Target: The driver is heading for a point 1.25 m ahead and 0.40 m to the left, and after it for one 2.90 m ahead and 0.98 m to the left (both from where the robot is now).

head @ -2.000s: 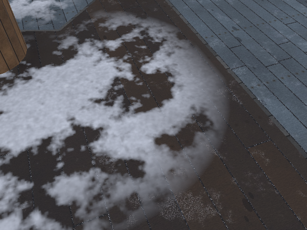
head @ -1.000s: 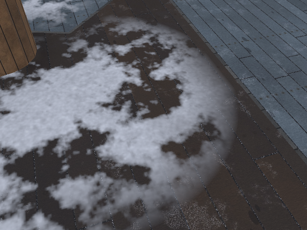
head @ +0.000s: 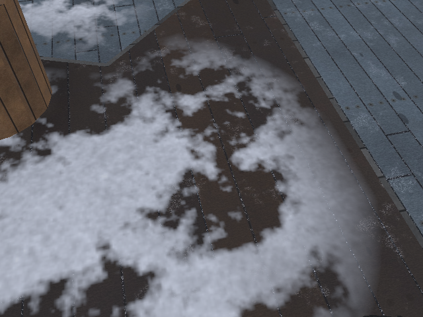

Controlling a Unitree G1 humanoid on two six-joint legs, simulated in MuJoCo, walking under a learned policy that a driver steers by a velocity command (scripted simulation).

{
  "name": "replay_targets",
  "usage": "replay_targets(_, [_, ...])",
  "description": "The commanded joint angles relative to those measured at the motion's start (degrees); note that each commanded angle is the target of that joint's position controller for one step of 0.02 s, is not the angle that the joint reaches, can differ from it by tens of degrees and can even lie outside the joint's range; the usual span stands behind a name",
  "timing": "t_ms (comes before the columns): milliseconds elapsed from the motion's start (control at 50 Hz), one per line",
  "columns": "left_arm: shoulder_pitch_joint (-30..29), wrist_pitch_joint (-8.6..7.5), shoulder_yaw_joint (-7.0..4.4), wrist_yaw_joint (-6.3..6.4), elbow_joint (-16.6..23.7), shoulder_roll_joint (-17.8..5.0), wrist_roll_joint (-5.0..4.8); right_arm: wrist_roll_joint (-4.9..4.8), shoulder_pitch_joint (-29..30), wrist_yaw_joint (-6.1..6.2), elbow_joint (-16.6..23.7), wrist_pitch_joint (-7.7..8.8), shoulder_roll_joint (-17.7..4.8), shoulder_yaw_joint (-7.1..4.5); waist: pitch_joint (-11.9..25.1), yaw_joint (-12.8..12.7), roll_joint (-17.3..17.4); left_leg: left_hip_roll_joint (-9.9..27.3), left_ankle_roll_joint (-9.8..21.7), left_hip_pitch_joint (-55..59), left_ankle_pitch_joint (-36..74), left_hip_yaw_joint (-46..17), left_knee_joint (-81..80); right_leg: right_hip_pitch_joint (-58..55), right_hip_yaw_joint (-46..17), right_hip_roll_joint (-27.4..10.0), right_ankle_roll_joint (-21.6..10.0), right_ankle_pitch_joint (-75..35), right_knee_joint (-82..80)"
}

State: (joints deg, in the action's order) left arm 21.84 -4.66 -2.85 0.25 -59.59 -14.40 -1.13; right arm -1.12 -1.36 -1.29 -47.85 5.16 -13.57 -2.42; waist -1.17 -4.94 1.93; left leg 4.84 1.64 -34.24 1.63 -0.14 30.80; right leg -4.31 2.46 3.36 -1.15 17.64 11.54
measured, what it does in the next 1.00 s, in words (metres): walks ahead, turning left: left foot, then right foot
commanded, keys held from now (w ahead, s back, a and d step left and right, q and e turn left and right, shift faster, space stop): w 0.24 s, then w+q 0.76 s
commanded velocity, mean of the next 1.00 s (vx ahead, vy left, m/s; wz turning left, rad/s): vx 0.50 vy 0.00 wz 0.32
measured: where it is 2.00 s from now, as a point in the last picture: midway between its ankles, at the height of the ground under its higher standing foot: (145, 162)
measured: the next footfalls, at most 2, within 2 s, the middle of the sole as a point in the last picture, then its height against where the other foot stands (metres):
left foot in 0.06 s outside the picture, level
right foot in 0.60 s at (265, 300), level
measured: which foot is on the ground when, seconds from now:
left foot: up 0.00-0.04, down 0.06-0.62, up 0.64-1.00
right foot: down 0.00-0.08, up 0.10-0.58, down 0.60-1.00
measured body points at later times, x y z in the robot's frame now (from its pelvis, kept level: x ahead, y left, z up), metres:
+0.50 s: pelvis +0.28 +0.03 +0.01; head +0.31 +0.04 +0.46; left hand +0.48 +0.28 -0.09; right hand +0.26 -0.24 -0.12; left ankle +0.19 +0.12 -0.74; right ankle +0.48 -0.12 -0.69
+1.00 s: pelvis +0.55 +0.03 +0.00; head +0.57 +0.05 +0.45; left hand +0.46 +0.31 -0.13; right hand +0.81 -0.14 -0.09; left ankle +0.65 +0.23 -0.69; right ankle +0.49 -0.10 -0.74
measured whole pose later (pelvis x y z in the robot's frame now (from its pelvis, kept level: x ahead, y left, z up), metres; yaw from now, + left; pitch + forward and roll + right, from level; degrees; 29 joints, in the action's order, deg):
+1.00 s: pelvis +0.55 +0.03 +0.00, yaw +21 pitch +1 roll -3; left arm 16.5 -5.1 -4.7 0.6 -55.4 -15.7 -0.1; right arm -1.3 -7.0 -1.5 -42.9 1.5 -15.6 -4.6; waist -1.4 -4.5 2.1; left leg 7.1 1.9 -38.4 -1.0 -0.4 42.0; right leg -1.9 13.5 0.1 0.5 15.5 12.8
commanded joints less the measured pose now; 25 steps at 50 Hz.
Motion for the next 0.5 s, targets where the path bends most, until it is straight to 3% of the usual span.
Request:
replay_targets(20, [0.09,0.65,-2.23,0.46,1.68,-10.37,-0.05,-0.22,0.88,-0.69,4.1,1.17,-6.84,-1.77,-0.97,4.45,-6.06,-2.05,2.38,4.57,-5.36,1.22,-2.14,-0.71,-6.76,-18.07,-8.09,-33.6,4.68])
replay_targets(40, [-1.22,1.05,-2.08,0.41,2.07,-10.09,0.14,-0.15,-6.25,-0.54,2.1,1.18,-8.72,-2.91,3.4,8.46,-6.13,-4.0,3.83,14.4,-5.36,2.95,-3.08,0.51,-4.8,-15.94,-6.86,-42.41,13.24])
replay_targets(60, [-1.27,1.21,-1.29,0.41,2.93,-8.32,0.75,0.09,-16.92,-0.07,-0.88,1.07,-11.98,-4.35,10.8,12.59,-4.59,-1.58,6.22,30.39,-4.5,0.39,-1.43,7.67,-2.54,-12.74,-5.05,-39.63,26.6])
replay_targets(80, [5.32,0.36,0.64,-0.12,3.75,-1.94,1.03,1.36,-24.85,0.11,-2.65,0.77,-17.75,-5.78,20.26,11.31,7.3,13.44,14.71,54.68,-12.28,-23.65,-2.71,31.11,0.81,-4.34,-0.86,-18.69,49.91])
replay_targets(100, [5.4,-1.12,1.15,-0.42,3.03,-1.38,0.52,0.91,-26.19,-0.16,-3.1,0.63,-14.72,-4.79,24.39,11.55,12.7,18.43,17.65,58.95,-18.5,-42.23,-12.69,41.13,-6.57,0.3,-0.57,14.51,60.63])
replay_targets(120, [0.26,-2.17,-0.5,-0.73,4.35,-7.54,-1.19,0.62,-21.89,-0.16,-2.58,0.8,-10.95,-3.45,16.57,11.15,8.87,16.4,14.48,53.01,-21.05,-36.04,-13.8,46.51,-9.6,-3.54,-2.01,12.93,65.48])
replay_targets(140, [-4.11,-2.67,-0.66,-0.64,5.72,-8.46,-1.78,0.73,-16.39,-0.04,-1.13,0.87,-9.11,-2.81,10.06,9.67,5.29,14.52,12.68,44.16,-16.89,-27.72,-14.95,46.93,-7.75,-6.75,-2.76,7.66,64.15])
replay_targets(160, [-6.62,-2.54,-0.93,-0.21,5.92,-8.0,-0.89,1.24,-12.46,-0.29,-0.63,0.96,-7.33,-2.2,5.3,7.99,0.76,12.0,11.48,35.48,-11.29,-21.27,-17.24,44.68,-6.56,-9.08,-2.84,3.01,60.37])
replay_targets(200, [-4.51,-1.07,-1.18,0.07,5.28,-5.79,-0.07,1.76,-9.98,-0.64,-0.76,1.43,-5.68,-1.77,3.26,4.67,2.65,9.14,10.95,27.01,-5.7,-14.97,-20.55,37.94,-6.99,-11.75,-2.24,-1.37,55.15])
replay_targets(240, [-4.09,0.1,-1.11,0.24,5.0,-3.89,0.02,1.48,-11.49,-0.53,-1.89,1.72,-6.13,-1.88,2.14,3.71,2.03,7.82,11.44,24.46,-2.74,-11.06,-22.64,37.26,-6.07,-12.05,-1.46,-3.34,51.99])
replay_targets(320, [-13.72,-0.01,-1.49,0.48,8.94,-4.31,1.32,0.96,-16.45,0.82,-3.71,1.19,-8.28,-2.37,-0.9,5.3,0.37,7.01,11.94,26.07,0.65,-9.61,-24.3,43.8,-5.65,-11.48,1.08,-13.91,37.82])
replay_targets(400, [-22.34,-0.87,-1.08,-0.21,11.39,-3.29,0.81,0.4,-19.99,1.83,-4.76,0.57,-9.22,-2.65,-2.14,7.63,1.22,4.88,10.01,26.01,-2.16,-7.72,-23.92,40.33,-4.42,-8.13,2.06,-23.41,23.59])
replay_targets(460, [-27.08,-1.44,-0.79,-0.92,13.12,-3.5,0.34,-0.06,-23.02,2.12,-5.97,0.05,-8.99,-2.81,-3.02,8.93,1.89,5.91,9.75,28.92,-2.96,-9.4,-21.55,39.33,-4.85,-6.92,2.04,-23.36,18.84])
replay_targets(500, [-28.46,-2.04,-0.94,-1.43,14.2,-4.59,0.11,-0.3,-23.54,2.53,-6.19,-0.49,-9.3,-3.16,-3.18,8.48,2.36,7.32,9.22,31.5,-3.04,-11.36,-18.88,38.29,-5.97,-6.69,1.5,-21.49,15.97])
